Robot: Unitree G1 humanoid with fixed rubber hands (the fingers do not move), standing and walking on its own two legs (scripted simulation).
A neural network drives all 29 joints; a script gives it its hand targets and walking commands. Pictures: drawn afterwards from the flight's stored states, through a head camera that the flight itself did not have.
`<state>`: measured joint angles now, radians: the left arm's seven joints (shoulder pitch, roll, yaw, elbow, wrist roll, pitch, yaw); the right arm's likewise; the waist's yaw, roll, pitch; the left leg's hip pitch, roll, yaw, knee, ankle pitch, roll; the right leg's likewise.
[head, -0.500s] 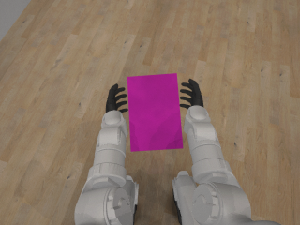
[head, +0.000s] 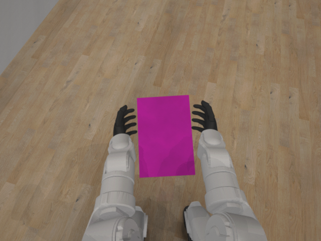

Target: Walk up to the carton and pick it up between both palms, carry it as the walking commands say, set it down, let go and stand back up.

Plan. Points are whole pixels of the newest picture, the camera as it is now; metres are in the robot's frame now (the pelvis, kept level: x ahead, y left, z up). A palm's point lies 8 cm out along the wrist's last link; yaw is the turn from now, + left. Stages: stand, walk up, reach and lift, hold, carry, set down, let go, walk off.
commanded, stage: reach and lift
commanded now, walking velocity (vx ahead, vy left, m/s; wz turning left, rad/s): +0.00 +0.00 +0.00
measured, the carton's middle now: (165, 137) +0.40 +0.00 -0.12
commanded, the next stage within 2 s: none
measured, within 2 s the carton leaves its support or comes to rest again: neither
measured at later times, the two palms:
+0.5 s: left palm (114, 128) +0.36 +0.12 +0.05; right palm (218, 124) +0.36 -0.11 +0.05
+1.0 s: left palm (103, 124) +0.34 +0.12 +0.12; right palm (228, 119) +0.34 -0.11 +0.12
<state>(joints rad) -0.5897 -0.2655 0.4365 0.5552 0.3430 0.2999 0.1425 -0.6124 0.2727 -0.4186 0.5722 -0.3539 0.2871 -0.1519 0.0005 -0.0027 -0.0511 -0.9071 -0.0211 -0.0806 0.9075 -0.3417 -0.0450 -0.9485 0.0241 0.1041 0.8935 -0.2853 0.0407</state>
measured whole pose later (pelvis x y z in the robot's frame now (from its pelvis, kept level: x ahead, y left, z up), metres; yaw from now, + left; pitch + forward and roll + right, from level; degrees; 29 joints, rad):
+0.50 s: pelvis +0.02 +0.00 +0.05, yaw +0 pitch +7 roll +0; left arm -0.51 -0.24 0.34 0.58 0.33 0.40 0.13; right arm -0.50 0.24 -0.36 0.56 -0.33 0.39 -0.12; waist 0.01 0.00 0.00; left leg -0.47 -0.01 -0.09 0.59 -0.24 -0.04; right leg -0.50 0.01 0.09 0.58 -0.19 0.03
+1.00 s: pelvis +0.02 +0.00 +0.06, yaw +1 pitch -8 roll +0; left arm -0.48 -0.23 0.29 0.52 0.32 0.67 0.13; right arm -0.49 0.23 -0.29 0.51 -0.34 0.67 -0.13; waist -0.01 0.01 0.03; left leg -0.12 -0.01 -0.11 0.48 -0.23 -0.03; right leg -0.15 0.00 0.08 0.46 -0.19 0.03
